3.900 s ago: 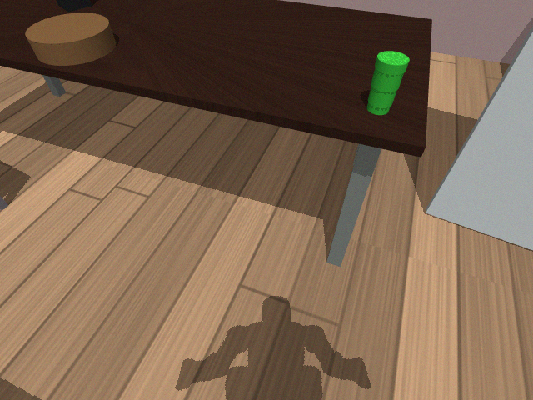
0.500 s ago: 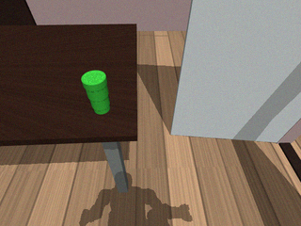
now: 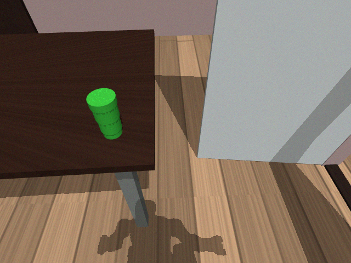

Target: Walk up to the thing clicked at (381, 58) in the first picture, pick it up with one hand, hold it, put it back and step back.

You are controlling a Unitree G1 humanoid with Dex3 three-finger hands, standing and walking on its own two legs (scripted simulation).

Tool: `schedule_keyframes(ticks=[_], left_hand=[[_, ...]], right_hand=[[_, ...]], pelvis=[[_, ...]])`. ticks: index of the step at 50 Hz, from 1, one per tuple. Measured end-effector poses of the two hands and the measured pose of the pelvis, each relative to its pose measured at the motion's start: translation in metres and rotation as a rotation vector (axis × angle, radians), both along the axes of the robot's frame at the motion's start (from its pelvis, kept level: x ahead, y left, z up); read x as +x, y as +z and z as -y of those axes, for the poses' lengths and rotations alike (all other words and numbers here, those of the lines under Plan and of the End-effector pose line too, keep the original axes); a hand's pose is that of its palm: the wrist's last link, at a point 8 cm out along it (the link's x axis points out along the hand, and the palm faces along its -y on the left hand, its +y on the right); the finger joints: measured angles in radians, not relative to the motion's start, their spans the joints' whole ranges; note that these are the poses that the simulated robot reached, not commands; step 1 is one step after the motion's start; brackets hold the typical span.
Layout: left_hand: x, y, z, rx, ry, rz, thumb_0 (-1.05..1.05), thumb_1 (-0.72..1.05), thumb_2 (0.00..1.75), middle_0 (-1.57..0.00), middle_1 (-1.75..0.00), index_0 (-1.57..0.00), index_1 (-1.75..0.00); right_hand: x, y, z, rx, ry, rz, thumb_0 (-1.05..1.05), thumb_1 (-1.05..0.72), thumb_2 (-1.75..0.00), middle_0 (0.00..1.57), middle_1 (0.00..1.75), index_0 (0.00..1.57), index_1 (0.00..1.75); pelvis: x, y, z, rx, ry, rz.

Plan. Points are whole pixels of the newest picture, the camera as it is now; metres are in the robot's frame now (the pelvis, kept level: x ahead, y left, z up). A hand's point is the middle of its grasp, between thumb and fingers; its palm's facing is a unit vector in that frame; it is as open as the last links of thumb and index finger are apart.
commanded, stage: walk up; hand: left
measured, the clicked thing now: (107, 116) +0.50 +0.21 +0.03
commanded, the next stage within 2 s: stand in 0.64 s
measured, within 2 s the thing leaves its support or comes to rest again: neither
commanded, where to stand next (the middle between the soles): +0.07 +0.01 m, yaw -1 degrees
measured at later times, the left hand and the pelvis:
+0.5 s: hand out of the picture +0.09 +0.25 -0.16, palm faces +0.00 -0.95 -0.33, open 7.4 cm; pelvis +0.01 +0.01 +0.00, yaw +0 degrees
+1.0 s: hand out of the picture +0.09 +0.26 -0.16, palm faces -0.01 -0.94 -0.34, open 7.4 cm; pelvis +0.03 +0.00 +0.00, yaw +1 degrees
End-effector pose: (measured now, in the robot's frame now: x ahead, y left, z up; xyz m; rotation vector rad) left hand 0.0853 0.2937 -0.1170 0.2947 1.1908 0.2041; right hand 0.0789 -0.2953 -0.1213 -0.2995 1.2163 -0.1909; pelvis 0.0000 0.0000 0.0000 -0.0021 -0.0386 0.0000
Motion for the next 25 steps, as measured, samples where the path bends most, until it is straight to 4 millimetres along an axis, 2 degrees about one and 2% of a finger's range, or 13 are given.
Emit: schedule_keyframes(ticks=[12, 25], left_hand=[[0.003, -0.003, -0.001, -0.005, -0.004, -0.022, 0.01, 0.91, 0.89, -0.21, -0.30, -0.20, -0.30], [0.001, -0.003, -0.005, -0.006, 0.009, -0.025, 0.01, 0.91, 0.89, -0.21, -0.30, -0.20, -0.30]], right_hand=[[-0.014, -0.002, -0.001, -0.005, -0.020, -0.050, 0.01, -0.90, -0.90, 0.20, 0.30, 0.21, 0.30], [0.001, 0.001, -0.005, -0.006, -0.004, -0.017, 0.01, -0.90, -0.90, 0.21, 0.30, 0.21, 0.30]], pelvis=[[0.004, 0.000, -0.002, -0.001, 0.001, -0.004], [0.007, 0.001, -0.005, 0.001, 0.003, -0.002]])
